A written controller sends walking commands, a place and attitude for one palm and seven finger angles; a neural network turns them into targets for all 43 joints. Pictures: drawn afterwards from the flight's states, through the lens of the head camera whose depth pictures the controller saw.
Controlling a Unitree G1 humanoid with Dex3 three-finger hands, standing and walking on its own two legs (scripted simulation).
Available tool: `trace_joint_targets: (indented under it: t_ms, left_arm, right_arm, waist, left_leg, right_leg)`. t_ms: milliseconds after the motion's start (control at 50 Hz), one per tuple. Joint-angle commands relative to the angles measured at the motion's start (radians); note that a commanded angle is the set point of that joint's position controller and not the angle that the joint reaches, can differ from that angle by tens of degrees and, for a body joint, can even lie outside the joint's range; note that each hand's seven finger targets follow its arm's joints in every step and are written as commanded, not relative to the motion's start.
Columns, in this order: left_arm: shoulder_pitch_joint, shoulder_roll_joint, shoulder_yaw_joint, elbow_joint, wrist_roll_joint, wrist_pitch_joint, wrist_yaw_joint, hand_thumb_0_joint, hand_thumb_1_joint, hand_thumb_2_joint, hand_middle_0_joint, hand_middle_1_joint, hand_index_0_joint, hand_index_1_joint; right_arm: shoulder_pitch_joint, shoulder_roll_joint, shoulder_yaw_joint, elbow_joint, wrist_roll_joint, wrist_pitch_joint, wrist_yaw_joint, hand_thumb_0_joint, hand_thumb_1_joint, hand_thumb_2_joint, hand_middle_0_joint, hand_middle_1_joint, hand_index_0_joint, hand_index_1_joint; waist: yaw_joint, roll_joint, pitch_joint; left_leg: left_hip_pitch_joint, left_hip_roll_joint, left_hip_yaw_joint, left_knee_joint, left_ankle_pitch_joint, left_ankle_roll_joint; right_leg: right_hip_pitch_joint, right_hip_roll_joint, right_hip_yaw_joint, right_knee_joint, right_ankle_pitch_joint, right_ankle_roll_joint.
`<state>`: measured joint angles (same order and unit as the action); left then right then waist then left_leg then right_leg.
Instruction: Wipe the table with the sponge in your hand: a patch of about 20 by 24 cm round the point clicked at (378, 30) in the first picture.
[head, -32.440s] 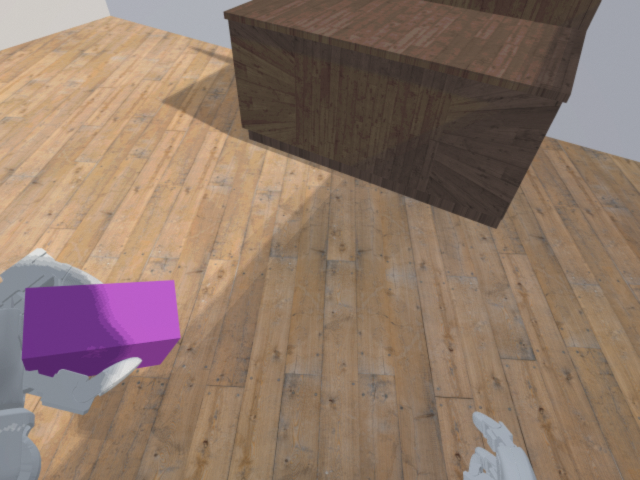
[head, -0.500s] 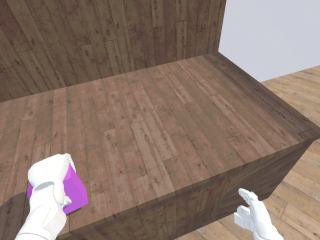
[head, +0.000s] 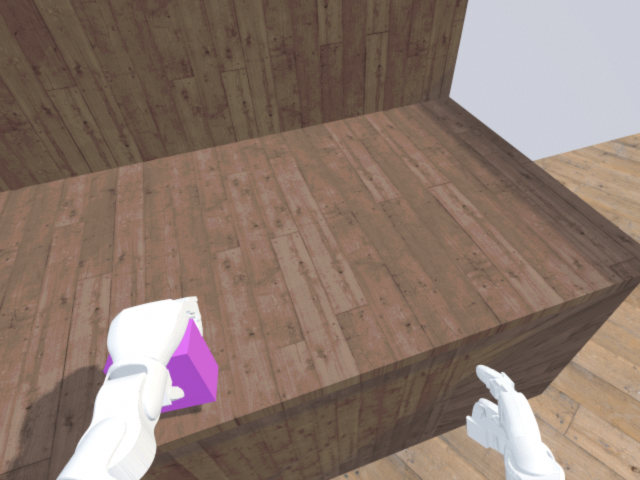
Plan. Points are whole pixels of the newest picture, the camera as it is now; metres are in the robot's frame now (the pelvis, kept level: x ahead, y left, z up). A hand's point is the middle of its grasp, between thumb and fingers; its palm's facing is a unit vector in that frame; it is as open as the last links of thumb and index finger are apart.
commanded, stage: move the sponge above the wiping area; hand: left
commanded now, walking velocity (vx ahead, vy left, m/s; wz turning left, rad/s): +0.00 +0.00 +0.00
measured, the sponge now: (172, 376) +0.24 +0.26 -0.03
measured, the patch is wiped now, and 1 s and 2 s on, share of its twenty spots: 0.00 0.00 0.00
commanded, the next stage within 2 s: lower the sponge onto the table in 1.78 s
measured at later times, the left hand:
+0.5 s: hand (148, 331) +0.25 +0.27 +0.06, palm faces +0.07 -0.03 -1.00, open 9.6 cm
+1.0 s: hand (108, 330) +0.24 +0.31 +0.07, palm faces +0.11 -0.03 -0.99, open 9.7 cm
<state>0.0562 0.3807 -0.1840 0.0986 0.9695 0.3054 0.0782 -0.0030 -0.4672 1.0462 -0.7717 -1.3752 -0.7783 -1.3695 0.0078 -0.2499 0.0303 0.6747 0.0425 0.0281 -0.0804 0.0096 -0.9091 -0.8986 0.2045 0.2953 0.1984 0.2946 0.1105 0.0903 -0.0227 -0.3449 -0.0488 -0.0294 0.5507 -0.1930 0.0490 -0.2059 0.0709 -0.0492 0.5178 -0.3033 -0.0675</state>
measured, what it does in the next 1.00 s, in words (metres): stands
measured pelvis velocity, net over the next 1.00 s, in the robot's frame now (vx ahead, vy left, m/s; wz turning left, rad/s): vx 0.01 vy -0.01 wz -0.02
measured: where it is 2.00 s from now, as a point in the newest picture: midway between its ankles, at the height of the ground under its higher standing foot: outside the picture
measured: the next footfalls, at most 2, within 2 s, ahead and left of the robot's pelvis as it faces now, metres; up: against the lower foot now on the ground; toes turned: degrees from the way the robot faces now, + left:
none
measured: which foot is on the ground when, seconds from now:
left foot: down 0.00-1.00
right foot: down 0.00-1.00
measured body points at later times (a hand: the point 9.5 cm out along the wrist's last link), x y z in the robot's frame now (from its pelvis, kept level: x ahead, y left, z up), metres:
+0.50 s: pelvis +0.00 -0.01 +0.00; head -0.01 -0.04 +0.45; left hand +0.24 +0.26 +0.12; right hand +0.24 -0.23 -0.08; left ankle +0.06 +0.08 -0.73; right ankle -0.02 -0.08 -0.73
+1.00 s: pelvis +0.01 -0.01 +0.00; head -0.02 -0.05 +0.45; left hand +0.23 +0.31 +0.13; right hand +0.25 -0.23 -0.08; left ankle +0.06 +0.08 -0.73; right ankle -0.02 -0.08 -0.73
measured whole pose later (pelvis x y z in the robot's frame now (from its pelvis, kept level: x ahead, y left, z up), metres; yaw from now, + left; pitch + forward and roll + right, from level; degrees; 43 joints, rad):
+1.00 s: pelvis +0.01 -0.01 +0.00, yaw -1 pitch -1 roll -1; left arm 0.08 0.43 -0.02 0.11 0.90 0.44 0.21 0.00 -0.47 1.06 -0.77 -1.38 -0.78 -1.37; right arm 0.01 -0.27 0.01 0.72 0.06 0.08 -0.06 0.01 -0.91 -0.90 0.20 0.30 0.20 0.29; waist 0.11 0.11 -0.07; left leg -0.30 -0.03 -0.02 0.53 -0.20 0.03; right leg -0.17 0.09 -0.03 0.49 -0.30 -0.08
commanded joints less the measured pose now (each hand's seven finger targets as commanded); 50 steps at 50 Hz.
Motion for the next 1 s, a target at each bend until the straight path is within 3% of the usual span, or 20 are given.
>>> trace_joint_targets:
  t_ms: [0,40,60,100,180,220,280,340,380,440,520,600,660,720,740,760,840,860,920,980]
  left_arm:
    - [-0.293,0.315,0.315,-0.297,0.080,-0.055,0.205,0.000,0.100,1.300,-1.200,-1.600,-1.200,-1.600]
    - [-0.214,0.327,0.363,-0.194,0.030,0.036,0.240,0.000,0.100,1.300,-1.200,-1.600,-1.200,-1.600]
    - [-0.177,0.215,0.283,-0.152,-0.015,0.083,0.231,0.000,0.100,1.300,-1.200,-1.600,-1.200,-1.600]
    - [-0.090,0.158,0.228,-0.067,-0.081,0.172,0.187,0.000,0.100,1.300,-1.200,-1.600,-1.200,-1.600]
    - [-0.143,0.114,0.084,-0.045,-0.089,0.274,0.044,0.000,0.100,1.300,-1.200,-1.600,-1.200,-1.600]
    - [-0.205,0.147,0.061,-0.076,-0.066,0.250,-0.012,0.000,0.100,1.300,-1.200,-1.600,-1.200,-1.600]
    - [-0.390,0.251,0.121,-0.236,-0.018,0.085,-0.026,0.000,0.100,1.300,-1.200,-1.600,-1.200,-1.600]
    - [-0.436,0.404,0.272,-0.384,0.028,-0.090,0.055,0.000,0.100,1.300,-1.200,-1.600,-1.200,-1.600]
    - [-0.330,0.356,0.301,-0.355,0.055,-0.137,0.134,0.000,0.100,1.300,-1.200,-1.600,-1.200,-1.600]
    - [-0.244,0.334,0.350,-0.232,0.036,-0.073,0.213,0.000,0.100,1.300,-1.200,-1.600,-1.200,-1.600]
    - [-0.143,0.154,0.209,-0.008,-0.080,0.134,0.173,0.000,0.100,1.300,-1.200,-1.600,-1.200,-1.600]
    - [-0.148,0.128,0.085,-0.050,-0.082,0.237,0.049,0.000,0.100,1.300,-1.200,-1.600,-1.200,-1.600]
    - [-0.269,0.192,0.092,-0.149,-0.016,0.179,0.000,0.000,0.100,1.300,-1.200,-1.600,-1.200,-1.600]
    - [-0.281,0.329,0.231,-0.297,0.023,0.026,0.037,0.000,0.100,1.300,-1.200,-1.600,-1.200,-1.600]
    - [-0.318,0.442,0.329,-0.353,0.043,-0.017,0.070,0.000,0.100,1.300,-1.200,-1.600,-1.200,-1.600]
    - [-0.287,0.381,0.308,-0.368,0.053,-0.045,0.101,0.000,0.100,1.300,-1.200,-1.600,-1.200,-1.600]
    - [-0.201,0.383,0.391,-0.283,0.053,-0.007,0.215,0.000,0.100,1.300,-1.200,-1.600,-1.200,-1.600]
    - [-0.171,0.296,0.332,-0.241,0.022,0.026,0.219,0.000,0.100,1.300,-1.200,-1.600,-1.200,-1.600]
    - [-0.133,0.203,0.239,-0.104,-0.067,0.143,0.163,0.000,0.100,1.300,-1.200,-1.600,-1.200,-1.600]
    - [-0.135,0.087,0.070,-0.088,-0.104,0.204,0.050,0.000,0.100,1.300,-1.200,-1.600,-1.200,-1.600]
  right_arm:
    - [-0.180,-0.092,-0.041,-0.150,-0.023,-0.055,0.005,0.000,-0.900,-0.900,0.200,0.300,0.200,0.300]
    - [-0.206,-0.108,-0.048,-0.132,-0.010,-0.030,0.022,0.000,-0.900,-0.900,0.200,0.300,0.200,0.300]
    - [-0.214,-0.095,-0.044,-0.137,0.002,-0.021,0.031,0.000,-0.900,-0.900,0.200,0.300,0.200,0.300]
    - [-0.241,-0.104,-0.043,-0.139,0.025,-0.001,0.038,0.000,-0.900,-0.900,0.200,0.300,0.200,0.300]
    - [-0.268,-0.117,-0.016,-0.158,0.056,0.027,0.033,0.000,-0.900,-0.900,0.200,0.300,0.200,0.300]
    - [-0.255,-0.120,-0.011,-0.168,0.051,0.020,0.021,0.000,-0.900,-0.900,0.200,0.300,0.200,0.300]
    - [-0.219,-0.103,-0.014,-0.172,0.027,-0.020,-0.003,0.000,-0.900,-0.900,0.200,0.300,0.200,0.300]
    - [-0.167,-0.097,-0.029,-0.155,-0.009,-0.066,-0.027,0.000,-0.900,-0.900,0.200,0.300,0.200,0.300]
    - [-0.138,-0.088,-0.043,-0.142,-0.022,-0.083,-0.028,0.000,-0.900,-0.900,0.200,0.300,0.200,0.300]
    - [-0.159,-0.110,-0.059,-0.127,-0.017,-0.065,-0.007,0.000,-0.900,-0.900,0.200,0.300,0.200,0.300]
    - [-0.222,-0.115,-0.052,-0.118,0.033,-0.020,0.024,0.000,-0.900,-0.900,0.200,0.300,0.200,0.300]
    - [-0.260,-0.121,-0.027,-0.159,0.053,0.005,0.029,0.000,-0.900,-0.900,0.200,0.300,0.200,0.300]
    - [-0.246,-0.116,-0.021,-0.174,0.034,-0.002,0.019,0.000,-0.900,-0.900,0.200,0.300,0.200,0.300]
    - [-0.204,-0.097,-0.028,-0.174,0.006,-0.028,0.006,0.000,-0.900,-0.900,0.200,0.300,0.200,0.300]
    - [-0.194,-0.109,-0.033,-0.159,-0.006,-0.034,-0.003,0.000,-0.900,-0.900,0.200,0.300,0.200,0.300]
    - [-0.193,-0.087,-0.029,-0.169,-0.013,-0.042,-0.006,0.000,-0.900,-0.900,0.200,0.300,0.200,0.300]
    - [-0.201,-0.109,-0.046,-0.146,-0.019,-0.031,0.007,0.000,-0.900,-0.900,0.200,0.300,0.200,0.300]
    - [-0.199,-0.101,-0.051,-0.144,-0.005,-0.029,0.016,0.000,-0.900,-0.900,0.200,0.300,0.200,0.300]
    - [-0.246,-0.118,-0.046,-0.131,0.027,-0.010,0.028,0.000,-0.900,-0.900,0.200,0.300,0.200,0.300]
    - [-0.260,-0.113,-0.033,-0.156,0.053,-0.005,0.023,0.000,-0.900,-0.900,0.200,0.300,0.200,0.300]
  waist:
    - [0.031,0.089,-0.315]
    - [0.047,0.016,-0.246]
    - [0.036,-0.064,-0.236]
    - [0.025,-0.165,-0.169]
    - [-0.028,-0.134,-0.083]
    - [-0.049,-0.120,-0.092]
    - [-0.055,-0.007,-0.185]
    - [-0.018,0.117,-0.288]
    - [-0.001,0.125,-0.307]
    - [0.009,0.044,-0.245]
    - [0.001,-0.194,-0.144]
    - [-0.018,-0.135,-0.139]
    - [-0.036,-0.066,-0.167]
    - [-0.006,0.006,-0.262]
    - [0.007,0.062,-0.271]
    - [0.017,0.083,-0.298]
    - [0.032,0.095,-0.240]
    - [0.020,0.038,-0.230]
    - [0.000,-0.108,-0.160]
    - [-0.036,-0.151,-0.098]
  left_leg:
    - [0.252,0.022,-0.122,-0.055,0.161,-0.028]
    - [0.210,0.020,-0.112,-0.068,0.150,-0.031]
    - [0.189,0.022,-0.092,-0.074,0.139,-0.030]
    - [0.147,0.018,-0.065,-0.081,0.109,-0.024]
    - [0.135,0.004,-0.071,-0.094,0.065,-0.005]
    - [0.141,-0.003,-0.079,-0.080,0.049,0.012]
    - [0.214,-0.007,-0.089,-0.057,0.056,0.029]
    - [0.296,0.000,-0.115,-0.041,0.100,0.022]
    - [0.301,0.006,-0.100,-0.029,0.145,0.006]
    - [0.239,0.013,-0.101,-0.034,0.138,-0.009]
    - [0.126,0.014,-0.058,-0.074,0.072,-0.015]
    - [0.137,-0.003,-0.068,-0.082,0.079,0.002]
    - [0.165,-0.010,-0.076,-0.064,0.085,0.018]
    - [0.227,-0.013,-0.079,-0.037,0.149,0.023]
    - [0.241,-0.010,-0.090,-0.033,0.156,0.018]
    - [0.251,-0.014,-0.084,-0.027,0.179,0.016]
    - [0.225,-0.003,-0.091,-0.028,0.179,-0.009]
    - [0.206,0.004,-0.078,-0.035,0.162,-0.008]
    - [0.165,0.005,-0.071,-0.056,0.120,-0.007]
    - [0.159,0.006,-0.077,-0.080,0.077,0.006]
  right_leg:
    - [-0.068,-0.010,0.146,-0.077,0.152,-0.048]
    - [-0.049,-0.016,0.177,-0.103,0.161,-0.050]
    - [-0.034,-0.023,0.142,-0.110,0.167,-0.029]
    - [-0.012,-0.038,0.146,-0.143,0.191,-0.004]
    - [-0.037,-0.045,0.140,-0.161,0.195,0.002]
    - [-0.045,-0.048,0.151,-0.165,0.182,0.003]
    - [-0.056,-0.038,0.167,-0.155,0.155,-0.010]
    - [-0.064,-0.023,0.192,-0.130,0.156,-0.033]
    - [-0.086,-0.016,0.174,-0.111,0.160,-0.044]
    - [-0.087,-0.022,0.191,-0.118,0.178,-0.047]
    - [-0.041,-0.047,0.157,-0.152,0.189,0.004]
    - [-0.007,-0.053,0.148,-0.147,0.230,0.006]
    - [-0.025,-0.047,0.157,-0.140,0.221,-0.004]
    - [0.006,-0.042,0.183,-0.121,0.277,-0.016]
    - [0.002,-0.032,0.212,-0.116,0.280,-0.031]
    - [0.003,-0.035,0.186,-0.105,0.281,-0.031]
    - [-0.036,-0.029,0.222,-0.113,0.255,-0.053]
    - [-0.031,-0.031,0.194,-0.114,0.243,-0.037]
    - [-0.031,-0.046,0.179,-0.146,0.250,-0.006]
    - [-0.051,-0.049,0.155,-0.165,0.219,0.006]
